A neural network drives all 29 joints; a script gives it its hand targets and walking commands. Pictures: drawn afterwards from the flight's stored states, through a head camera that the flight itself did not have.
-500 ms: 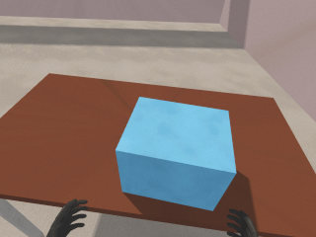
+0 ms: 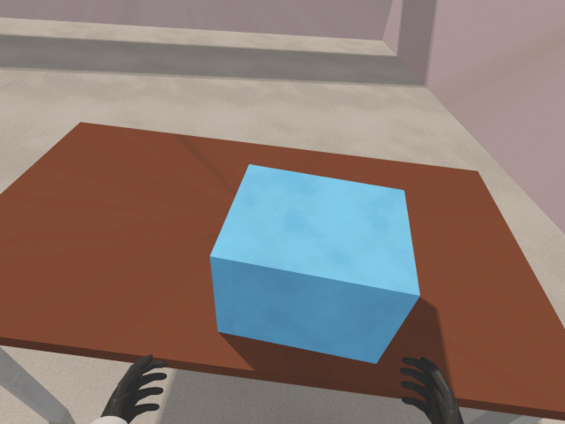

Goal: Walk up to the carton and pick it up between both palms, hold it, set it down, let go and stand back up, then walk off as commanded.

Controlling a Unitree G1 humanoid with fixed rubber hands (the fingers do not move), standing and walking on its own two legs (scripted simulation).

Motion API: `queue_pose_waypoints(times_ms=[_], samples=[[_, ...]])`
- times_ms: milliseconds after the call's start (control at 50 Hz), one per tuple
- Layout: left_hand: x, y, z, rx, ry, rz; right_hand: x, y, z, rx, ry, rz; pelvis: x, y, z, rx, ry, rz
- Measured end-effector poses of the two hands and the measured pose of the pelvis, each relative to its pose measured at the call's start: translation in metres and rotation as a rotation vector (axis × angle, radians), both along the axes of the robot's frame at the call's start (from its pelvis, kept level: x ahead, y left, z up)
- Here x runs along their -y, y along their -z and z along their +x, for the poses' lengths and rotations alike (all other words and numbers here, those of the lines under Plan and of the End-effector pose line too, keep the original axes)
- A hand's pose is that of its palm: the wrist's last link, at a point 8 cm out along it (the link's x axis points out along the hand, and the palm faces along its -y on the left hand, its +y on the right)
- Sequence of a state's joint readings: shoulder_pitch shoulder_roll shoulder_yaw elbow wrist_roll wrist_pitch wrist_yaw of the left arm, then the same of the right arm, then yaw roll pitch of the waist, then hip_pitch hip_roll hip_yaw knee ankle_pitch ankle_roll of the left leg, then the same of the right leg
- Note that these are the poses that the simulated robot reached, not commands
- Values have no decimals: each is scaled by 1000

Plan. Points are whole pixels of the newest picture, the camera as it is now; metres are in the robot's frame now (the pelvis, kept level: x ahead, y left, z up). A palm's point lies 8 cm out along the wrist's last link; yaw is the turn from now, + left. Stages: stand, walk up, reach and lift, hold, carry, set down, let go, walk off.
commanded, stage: set down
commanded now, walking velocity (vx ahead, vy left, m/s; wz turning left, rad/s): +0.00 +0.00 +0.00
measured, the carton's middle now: (310, 261) +0.41 -0.03 +0.00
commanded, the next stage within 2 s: let go in 0.70 s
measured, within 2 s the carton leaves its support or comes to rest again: neither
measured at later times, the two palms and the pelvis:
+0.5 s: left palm (122, 422) +0.16 +0.23 -0.08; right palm (445, 415) +0.18 -0.22 -0.03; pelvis +0.00 +0.00 +0.00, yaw +0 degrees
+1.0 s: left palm out of the picture +0.16 +0.22 -0.09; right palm (447, 412) +0.19 -0.23 -0.03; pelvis +0.00 +0.00 +0.00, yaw +0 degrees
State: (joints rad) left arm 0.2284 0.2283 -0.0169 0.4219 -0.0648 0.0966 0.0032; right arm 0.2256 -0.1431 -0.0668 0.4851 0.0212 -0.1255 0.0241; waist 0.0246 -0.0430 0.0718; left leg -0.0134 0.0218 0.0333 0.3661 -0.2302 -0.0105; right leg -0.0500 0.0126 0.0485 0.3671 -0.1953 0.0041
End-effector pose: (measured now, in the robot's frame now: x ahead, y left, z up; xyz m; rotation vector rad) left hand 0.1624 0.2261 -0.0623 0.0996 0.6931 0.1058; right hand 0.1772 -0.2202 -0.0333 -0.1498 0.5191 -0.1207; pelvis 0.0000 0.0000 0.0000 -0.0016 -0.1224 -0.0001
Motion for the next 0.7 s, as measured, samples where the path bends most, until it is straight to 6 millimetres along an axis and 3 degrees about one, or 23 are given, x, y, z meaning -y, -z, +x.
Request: queue_pose_waypoints(times_ms=[460, 700], samples=[[-1, 21, -3, -119, 19, 44, 3, -1, 7, -12, -50, -44, -5, 1, 1, 19, 5, -5], [4, 22, -1, -134, 38, 58, 4, 0, 9, 1, -51, -41, -3, 1, 2, 21, 5, -6]])
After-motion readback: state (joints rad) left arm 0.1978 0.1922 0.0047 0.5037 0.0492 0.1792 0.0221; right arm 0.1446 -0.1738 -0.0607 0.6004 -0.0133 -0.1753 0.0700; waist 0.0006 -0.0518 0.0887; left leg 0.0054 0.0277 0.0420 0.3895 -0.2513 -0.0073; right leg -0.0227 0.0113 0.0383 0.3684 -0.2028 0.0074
